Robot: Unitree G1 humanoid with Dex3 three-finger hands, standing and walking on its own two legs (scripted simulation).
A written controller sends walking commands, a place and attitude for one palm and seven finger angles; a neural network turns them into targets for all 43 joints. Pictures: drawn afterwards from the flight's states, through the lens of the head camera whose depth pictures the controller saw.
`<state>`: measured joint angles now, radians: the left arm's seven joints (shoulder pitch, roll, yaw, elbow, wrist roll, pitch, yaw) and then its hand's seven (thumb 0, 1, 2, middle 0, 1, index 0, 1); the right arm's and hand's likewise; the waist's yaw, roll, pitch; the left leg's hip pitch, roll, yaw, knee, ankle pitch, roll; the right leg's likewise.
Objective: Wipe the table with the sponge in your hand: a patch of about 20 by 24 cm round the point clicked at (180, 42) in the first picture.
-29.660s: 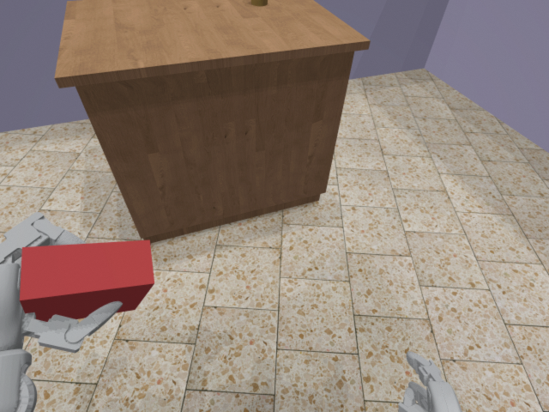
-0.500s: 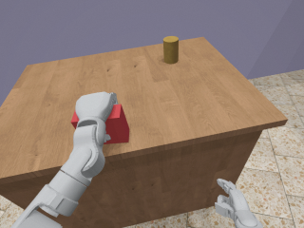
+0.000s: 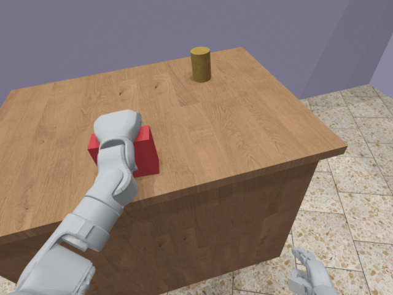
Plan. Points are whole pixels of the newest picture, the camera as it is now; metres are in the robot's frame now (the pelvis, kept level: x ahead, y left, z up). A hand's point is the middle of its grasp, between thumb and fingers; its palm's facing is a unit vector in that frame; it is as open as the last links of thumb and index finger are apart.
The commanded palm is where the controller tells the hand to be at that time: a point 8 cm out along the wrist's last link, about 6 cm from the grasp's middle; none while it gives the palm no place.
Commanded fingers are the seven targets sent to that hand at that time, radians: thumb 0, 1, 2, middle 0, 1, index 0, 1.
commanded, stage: wipe forward along the third lane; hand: left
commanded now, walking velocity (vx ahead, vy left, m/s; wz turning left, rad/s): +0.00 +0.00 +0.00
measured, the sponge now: (129, 159) +0.37 +0.20 +0.10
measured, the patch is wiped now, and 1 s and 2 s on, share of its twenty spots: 0.85 0.95 1.00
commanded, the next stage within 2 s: wipe back along the third lane in 1.34 s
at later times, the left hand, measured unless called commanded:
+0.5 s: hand (125, 134) +0.41 +0.22 +0.13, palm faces -0.02 -0.02 -1.00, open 9.4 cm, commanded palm +0.39 +0.23 +0.16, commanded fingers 0.00 0.10 1.30 -1.20 -1.60 -1.20 -1.60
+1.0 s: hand (123, 120) +0.46 +0.24 +0.13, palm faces -0.06 +0.01 -1.00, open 9.4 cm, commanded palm +0.44 +0.24 +0.16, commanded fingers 0.00 0.10 1.30 -1.20 -1.60 -1.20 -1.60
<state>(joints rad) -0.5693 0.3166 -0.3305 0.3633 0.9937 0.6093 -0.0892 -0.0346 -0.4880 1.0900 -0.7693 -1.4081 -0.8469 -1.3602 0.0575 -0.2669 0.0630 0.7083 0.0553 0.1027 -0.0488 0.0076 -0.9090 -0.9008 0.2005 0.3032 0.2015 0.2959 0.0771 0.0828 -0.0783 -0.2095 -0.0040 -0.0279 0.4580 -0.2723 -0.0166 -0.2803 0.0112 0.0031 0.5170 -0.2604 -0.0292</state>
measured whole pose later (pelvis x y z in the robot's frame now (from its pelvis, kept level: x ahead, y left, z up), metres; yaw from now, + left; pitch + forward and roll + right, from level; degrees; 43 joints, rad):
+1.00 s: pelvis -0.01 +0.02 +0.00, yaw -1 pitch +9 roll +0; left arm -0.97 0.42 -0.15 1.02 1.03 0.34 0.03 0.00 -0.52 1.12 -0.78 -1.38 -0.85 -1.39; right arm 0.28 -0.27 0.01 0.76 0.06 0.07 -0.08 0.00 -0.91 -0.90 0.20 0.30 0.20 0.30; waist -0.04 0.05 -0.11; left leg -0.40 0.00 -0.01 0.51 -0.27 0.00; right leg -0.45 0.01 0.02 0.51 -0.22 -0.01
